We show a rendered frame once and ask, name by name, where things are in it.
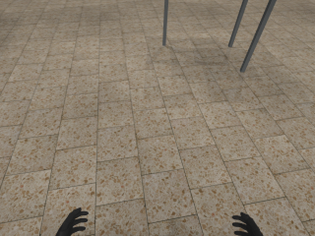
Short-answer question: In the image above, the right robot hand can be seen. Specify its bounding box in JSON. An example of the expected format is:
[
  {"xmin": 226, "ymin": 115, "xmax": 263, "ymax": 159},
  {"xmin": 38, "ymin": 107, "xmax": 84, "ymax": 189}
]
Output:
[{"xmin": 232, "ymin": 212, "xmax": 264, "ymax": 236}]

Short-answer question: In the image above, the left robot hand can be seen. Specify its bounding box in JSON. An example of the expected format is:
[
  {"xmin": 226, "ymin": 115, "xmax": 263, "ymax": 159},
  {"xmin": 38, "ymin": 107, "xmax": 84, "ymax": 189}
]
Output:
[{"xmin": 55, "ymin": 207, "xmax": 89, "ymax": 236}]

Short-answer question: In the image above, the table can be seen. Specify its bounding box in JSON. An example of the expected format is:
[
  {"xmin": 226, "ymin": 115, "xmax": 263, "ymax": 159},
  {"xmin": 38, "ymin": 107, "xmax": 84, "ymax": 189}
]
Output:
[{"xmin": 162, "ymin": 0, "xmax": 277, "ymax": 73}]

